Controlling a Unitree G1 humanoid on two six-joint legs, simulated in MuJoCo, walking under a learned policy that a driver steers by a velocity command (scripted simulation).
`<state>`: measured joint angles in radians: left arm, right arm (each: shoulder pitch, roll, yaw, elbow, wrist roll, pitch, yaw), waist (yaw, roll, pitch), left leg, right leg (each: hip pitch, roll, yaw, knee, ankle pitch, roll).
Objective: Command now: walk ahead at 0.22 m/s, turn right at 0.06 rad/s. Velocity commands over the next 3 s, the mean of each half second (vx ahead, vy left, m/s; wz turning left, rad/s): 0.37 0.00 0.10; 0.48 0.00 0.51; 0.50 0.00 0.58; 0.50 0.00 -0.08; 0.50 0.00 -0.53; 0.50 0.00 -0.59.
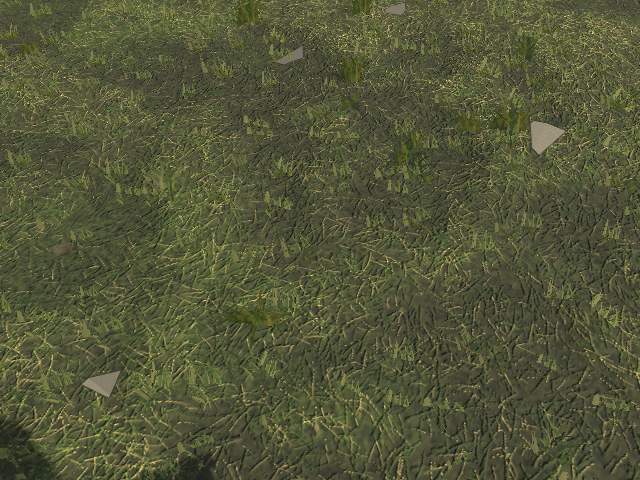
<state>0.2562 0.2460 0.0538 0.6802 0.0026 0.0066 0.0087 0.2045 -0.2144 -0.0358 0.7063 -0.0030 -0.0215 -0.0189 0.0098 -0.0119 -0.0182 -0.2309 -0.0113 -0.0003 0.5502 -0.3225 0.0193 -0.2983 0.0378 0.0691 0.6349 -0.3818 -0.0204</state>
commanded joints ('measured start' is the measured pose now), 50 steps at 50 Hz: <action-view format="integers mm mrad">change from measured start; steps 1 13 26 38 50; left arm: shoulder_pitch -72 168 185 55 -306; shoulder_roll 76 121 197 158 131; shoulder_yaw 28 33 47 19 7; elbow -87 -17 81 -51 -141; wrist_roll -17 2 -14 14 -6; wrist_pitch -49 -99 -85 -123 -141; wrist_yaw -8 -12 7 9 -23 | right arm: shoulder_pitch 28 -95 -292 -20 167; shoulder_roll -211 -117 -114 -186 -226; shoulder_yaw -60 -40 -20 -59 -67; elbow -48 -83 -150 -99 -10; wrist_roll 16 22 32 8 38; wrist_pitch -9 -69 -57 -58 -24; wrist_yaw -12 45 99 44 4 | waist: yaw -32 33 57 28 -92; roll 168 -62 -78 47 97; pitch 129 74 122 -30 11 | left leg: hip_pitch -46 -631 -388 26 76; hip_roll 313 107 17 161 114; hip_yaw -426 -52 67 -380 -399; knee -341 541 46 -341 -195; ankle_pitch -461 99 288 307 237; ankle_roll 202 29 65 295 195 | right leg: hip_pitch -166 344 369 -324 -218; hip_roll -35 -274 -290 -161 -34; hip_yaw -61 281 -131 27 20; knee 98 -463 -416 535 -137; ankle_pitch -53 123 725 107 423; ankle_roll -15 -190 -111 47 67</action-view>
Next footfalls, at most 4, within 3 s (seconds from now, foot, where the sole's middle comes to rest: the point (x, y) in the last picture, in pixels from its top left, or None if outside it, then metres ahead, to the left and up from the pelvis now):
0.60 left None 0.40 0.15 -0.77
1.08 right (316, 400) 0.73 0.05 -0.77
1.60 left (151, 373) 0.79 0.43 -0.77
2.14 right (174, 254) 1.17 0.45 -0.77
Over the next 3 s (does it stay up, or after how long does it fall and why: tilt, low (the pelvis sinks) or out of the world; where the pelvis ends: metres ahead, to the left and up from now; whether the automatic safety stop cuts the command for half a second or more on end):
stays up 1.40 0.64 0.01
